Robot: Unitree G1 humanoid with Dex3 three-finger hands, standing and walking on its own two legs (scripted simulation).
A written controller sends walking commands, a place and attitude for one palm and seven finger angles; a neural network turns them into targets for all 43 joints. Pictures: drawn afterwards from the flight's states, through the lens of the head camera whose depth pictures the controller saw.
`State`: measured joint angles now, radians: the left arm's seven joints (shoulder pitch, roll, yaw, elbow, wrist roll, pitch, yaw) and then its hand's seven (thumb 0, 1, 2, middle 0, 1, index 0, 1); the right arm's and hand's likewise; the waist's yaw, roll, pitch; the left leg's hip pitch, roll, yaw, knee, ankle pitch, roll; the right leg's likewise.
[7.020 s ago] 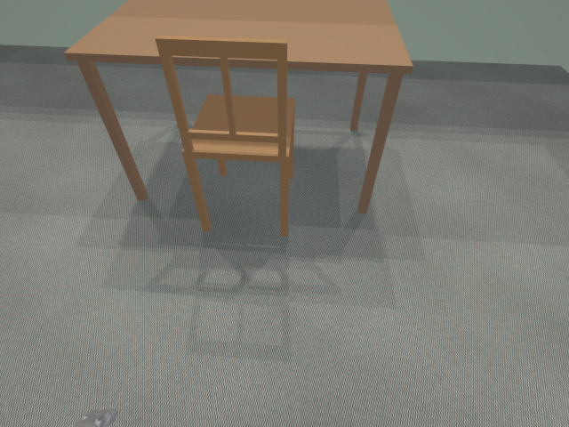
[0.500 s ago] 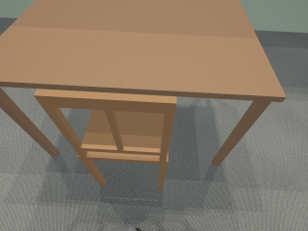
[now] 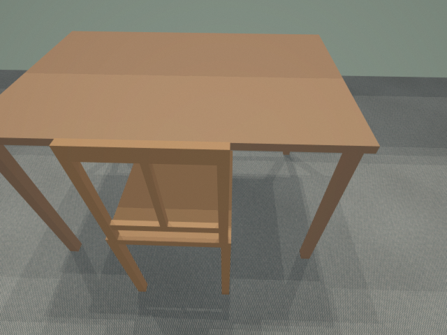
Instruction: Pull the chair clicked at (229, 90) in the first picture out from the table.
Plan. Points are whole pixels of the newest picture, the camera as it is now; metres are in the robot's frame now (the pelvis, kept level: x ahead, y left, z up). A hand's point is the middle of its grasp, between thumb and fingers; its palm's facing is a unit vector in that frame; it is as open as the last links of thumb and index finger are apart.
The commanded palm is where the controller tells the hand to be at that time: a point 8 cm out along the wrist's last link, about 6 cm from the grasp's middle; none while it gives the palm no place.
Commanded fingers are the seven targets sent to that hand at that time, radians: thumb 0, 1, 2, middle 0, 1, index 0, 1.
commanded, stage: come to a stop and stand still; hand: left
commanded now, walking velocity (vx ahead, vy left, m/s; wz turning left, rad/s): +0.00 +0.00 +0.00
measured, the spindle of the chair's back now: (156, 196) +0.46 +0.20 -0.08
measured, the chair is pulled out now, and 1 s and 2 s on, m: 0.00 0.00 0.00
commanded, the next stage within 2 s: look again from close up in 0.20 s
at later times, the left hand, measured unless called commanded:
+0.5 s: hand out of the picture +0.03 +0.15 -0.16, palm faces +0.01 -0.99 -0.16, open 7.3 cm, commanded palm none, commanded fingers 0.00 0.90 0.90 -0.20 -0.30 -0.20 -0.30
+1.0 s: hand out of the picture +0.08 +0.18 -0.16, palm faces +0.00 -0.98 -0.20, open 7.3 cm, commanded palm none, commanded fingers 0.00 0.90 0.90 -0.20 -0.30 -0.20 -0.30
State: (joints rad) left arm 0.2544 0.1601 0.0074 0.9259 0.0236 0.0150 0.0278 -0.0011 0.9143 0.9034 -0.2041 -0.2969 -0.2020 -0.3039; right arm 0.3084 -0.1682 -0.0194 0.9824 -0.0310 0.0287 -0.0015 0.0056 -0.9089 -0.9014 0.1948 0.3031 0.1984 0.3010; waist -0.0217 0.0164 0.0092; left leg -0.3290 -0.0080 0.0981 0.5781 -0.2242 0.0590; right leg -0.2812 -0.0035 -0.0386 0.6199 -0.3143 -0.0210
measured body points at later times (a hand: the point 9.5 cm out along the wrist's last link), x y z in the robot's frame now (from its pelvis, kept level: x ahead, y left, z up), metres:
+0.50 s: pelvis +0.04 -0.01 +0.01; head +0.05 +0.00 +0.46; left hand +0.03 +0.21 -0.15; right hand +0.04 -0.23 -0.15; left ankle +0.06 +0.09 -0.73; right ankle +0.02 -0.11 -0.73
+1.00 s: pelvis +0.08 +0.00 +0.01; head +0.09 +0.01 +0.46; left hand +0.09 +0.23 -0.15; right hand +0.09 -0.22 -0.14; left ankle +0.06 +0.09 -0.73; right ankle +0.02 -0.11 -0.73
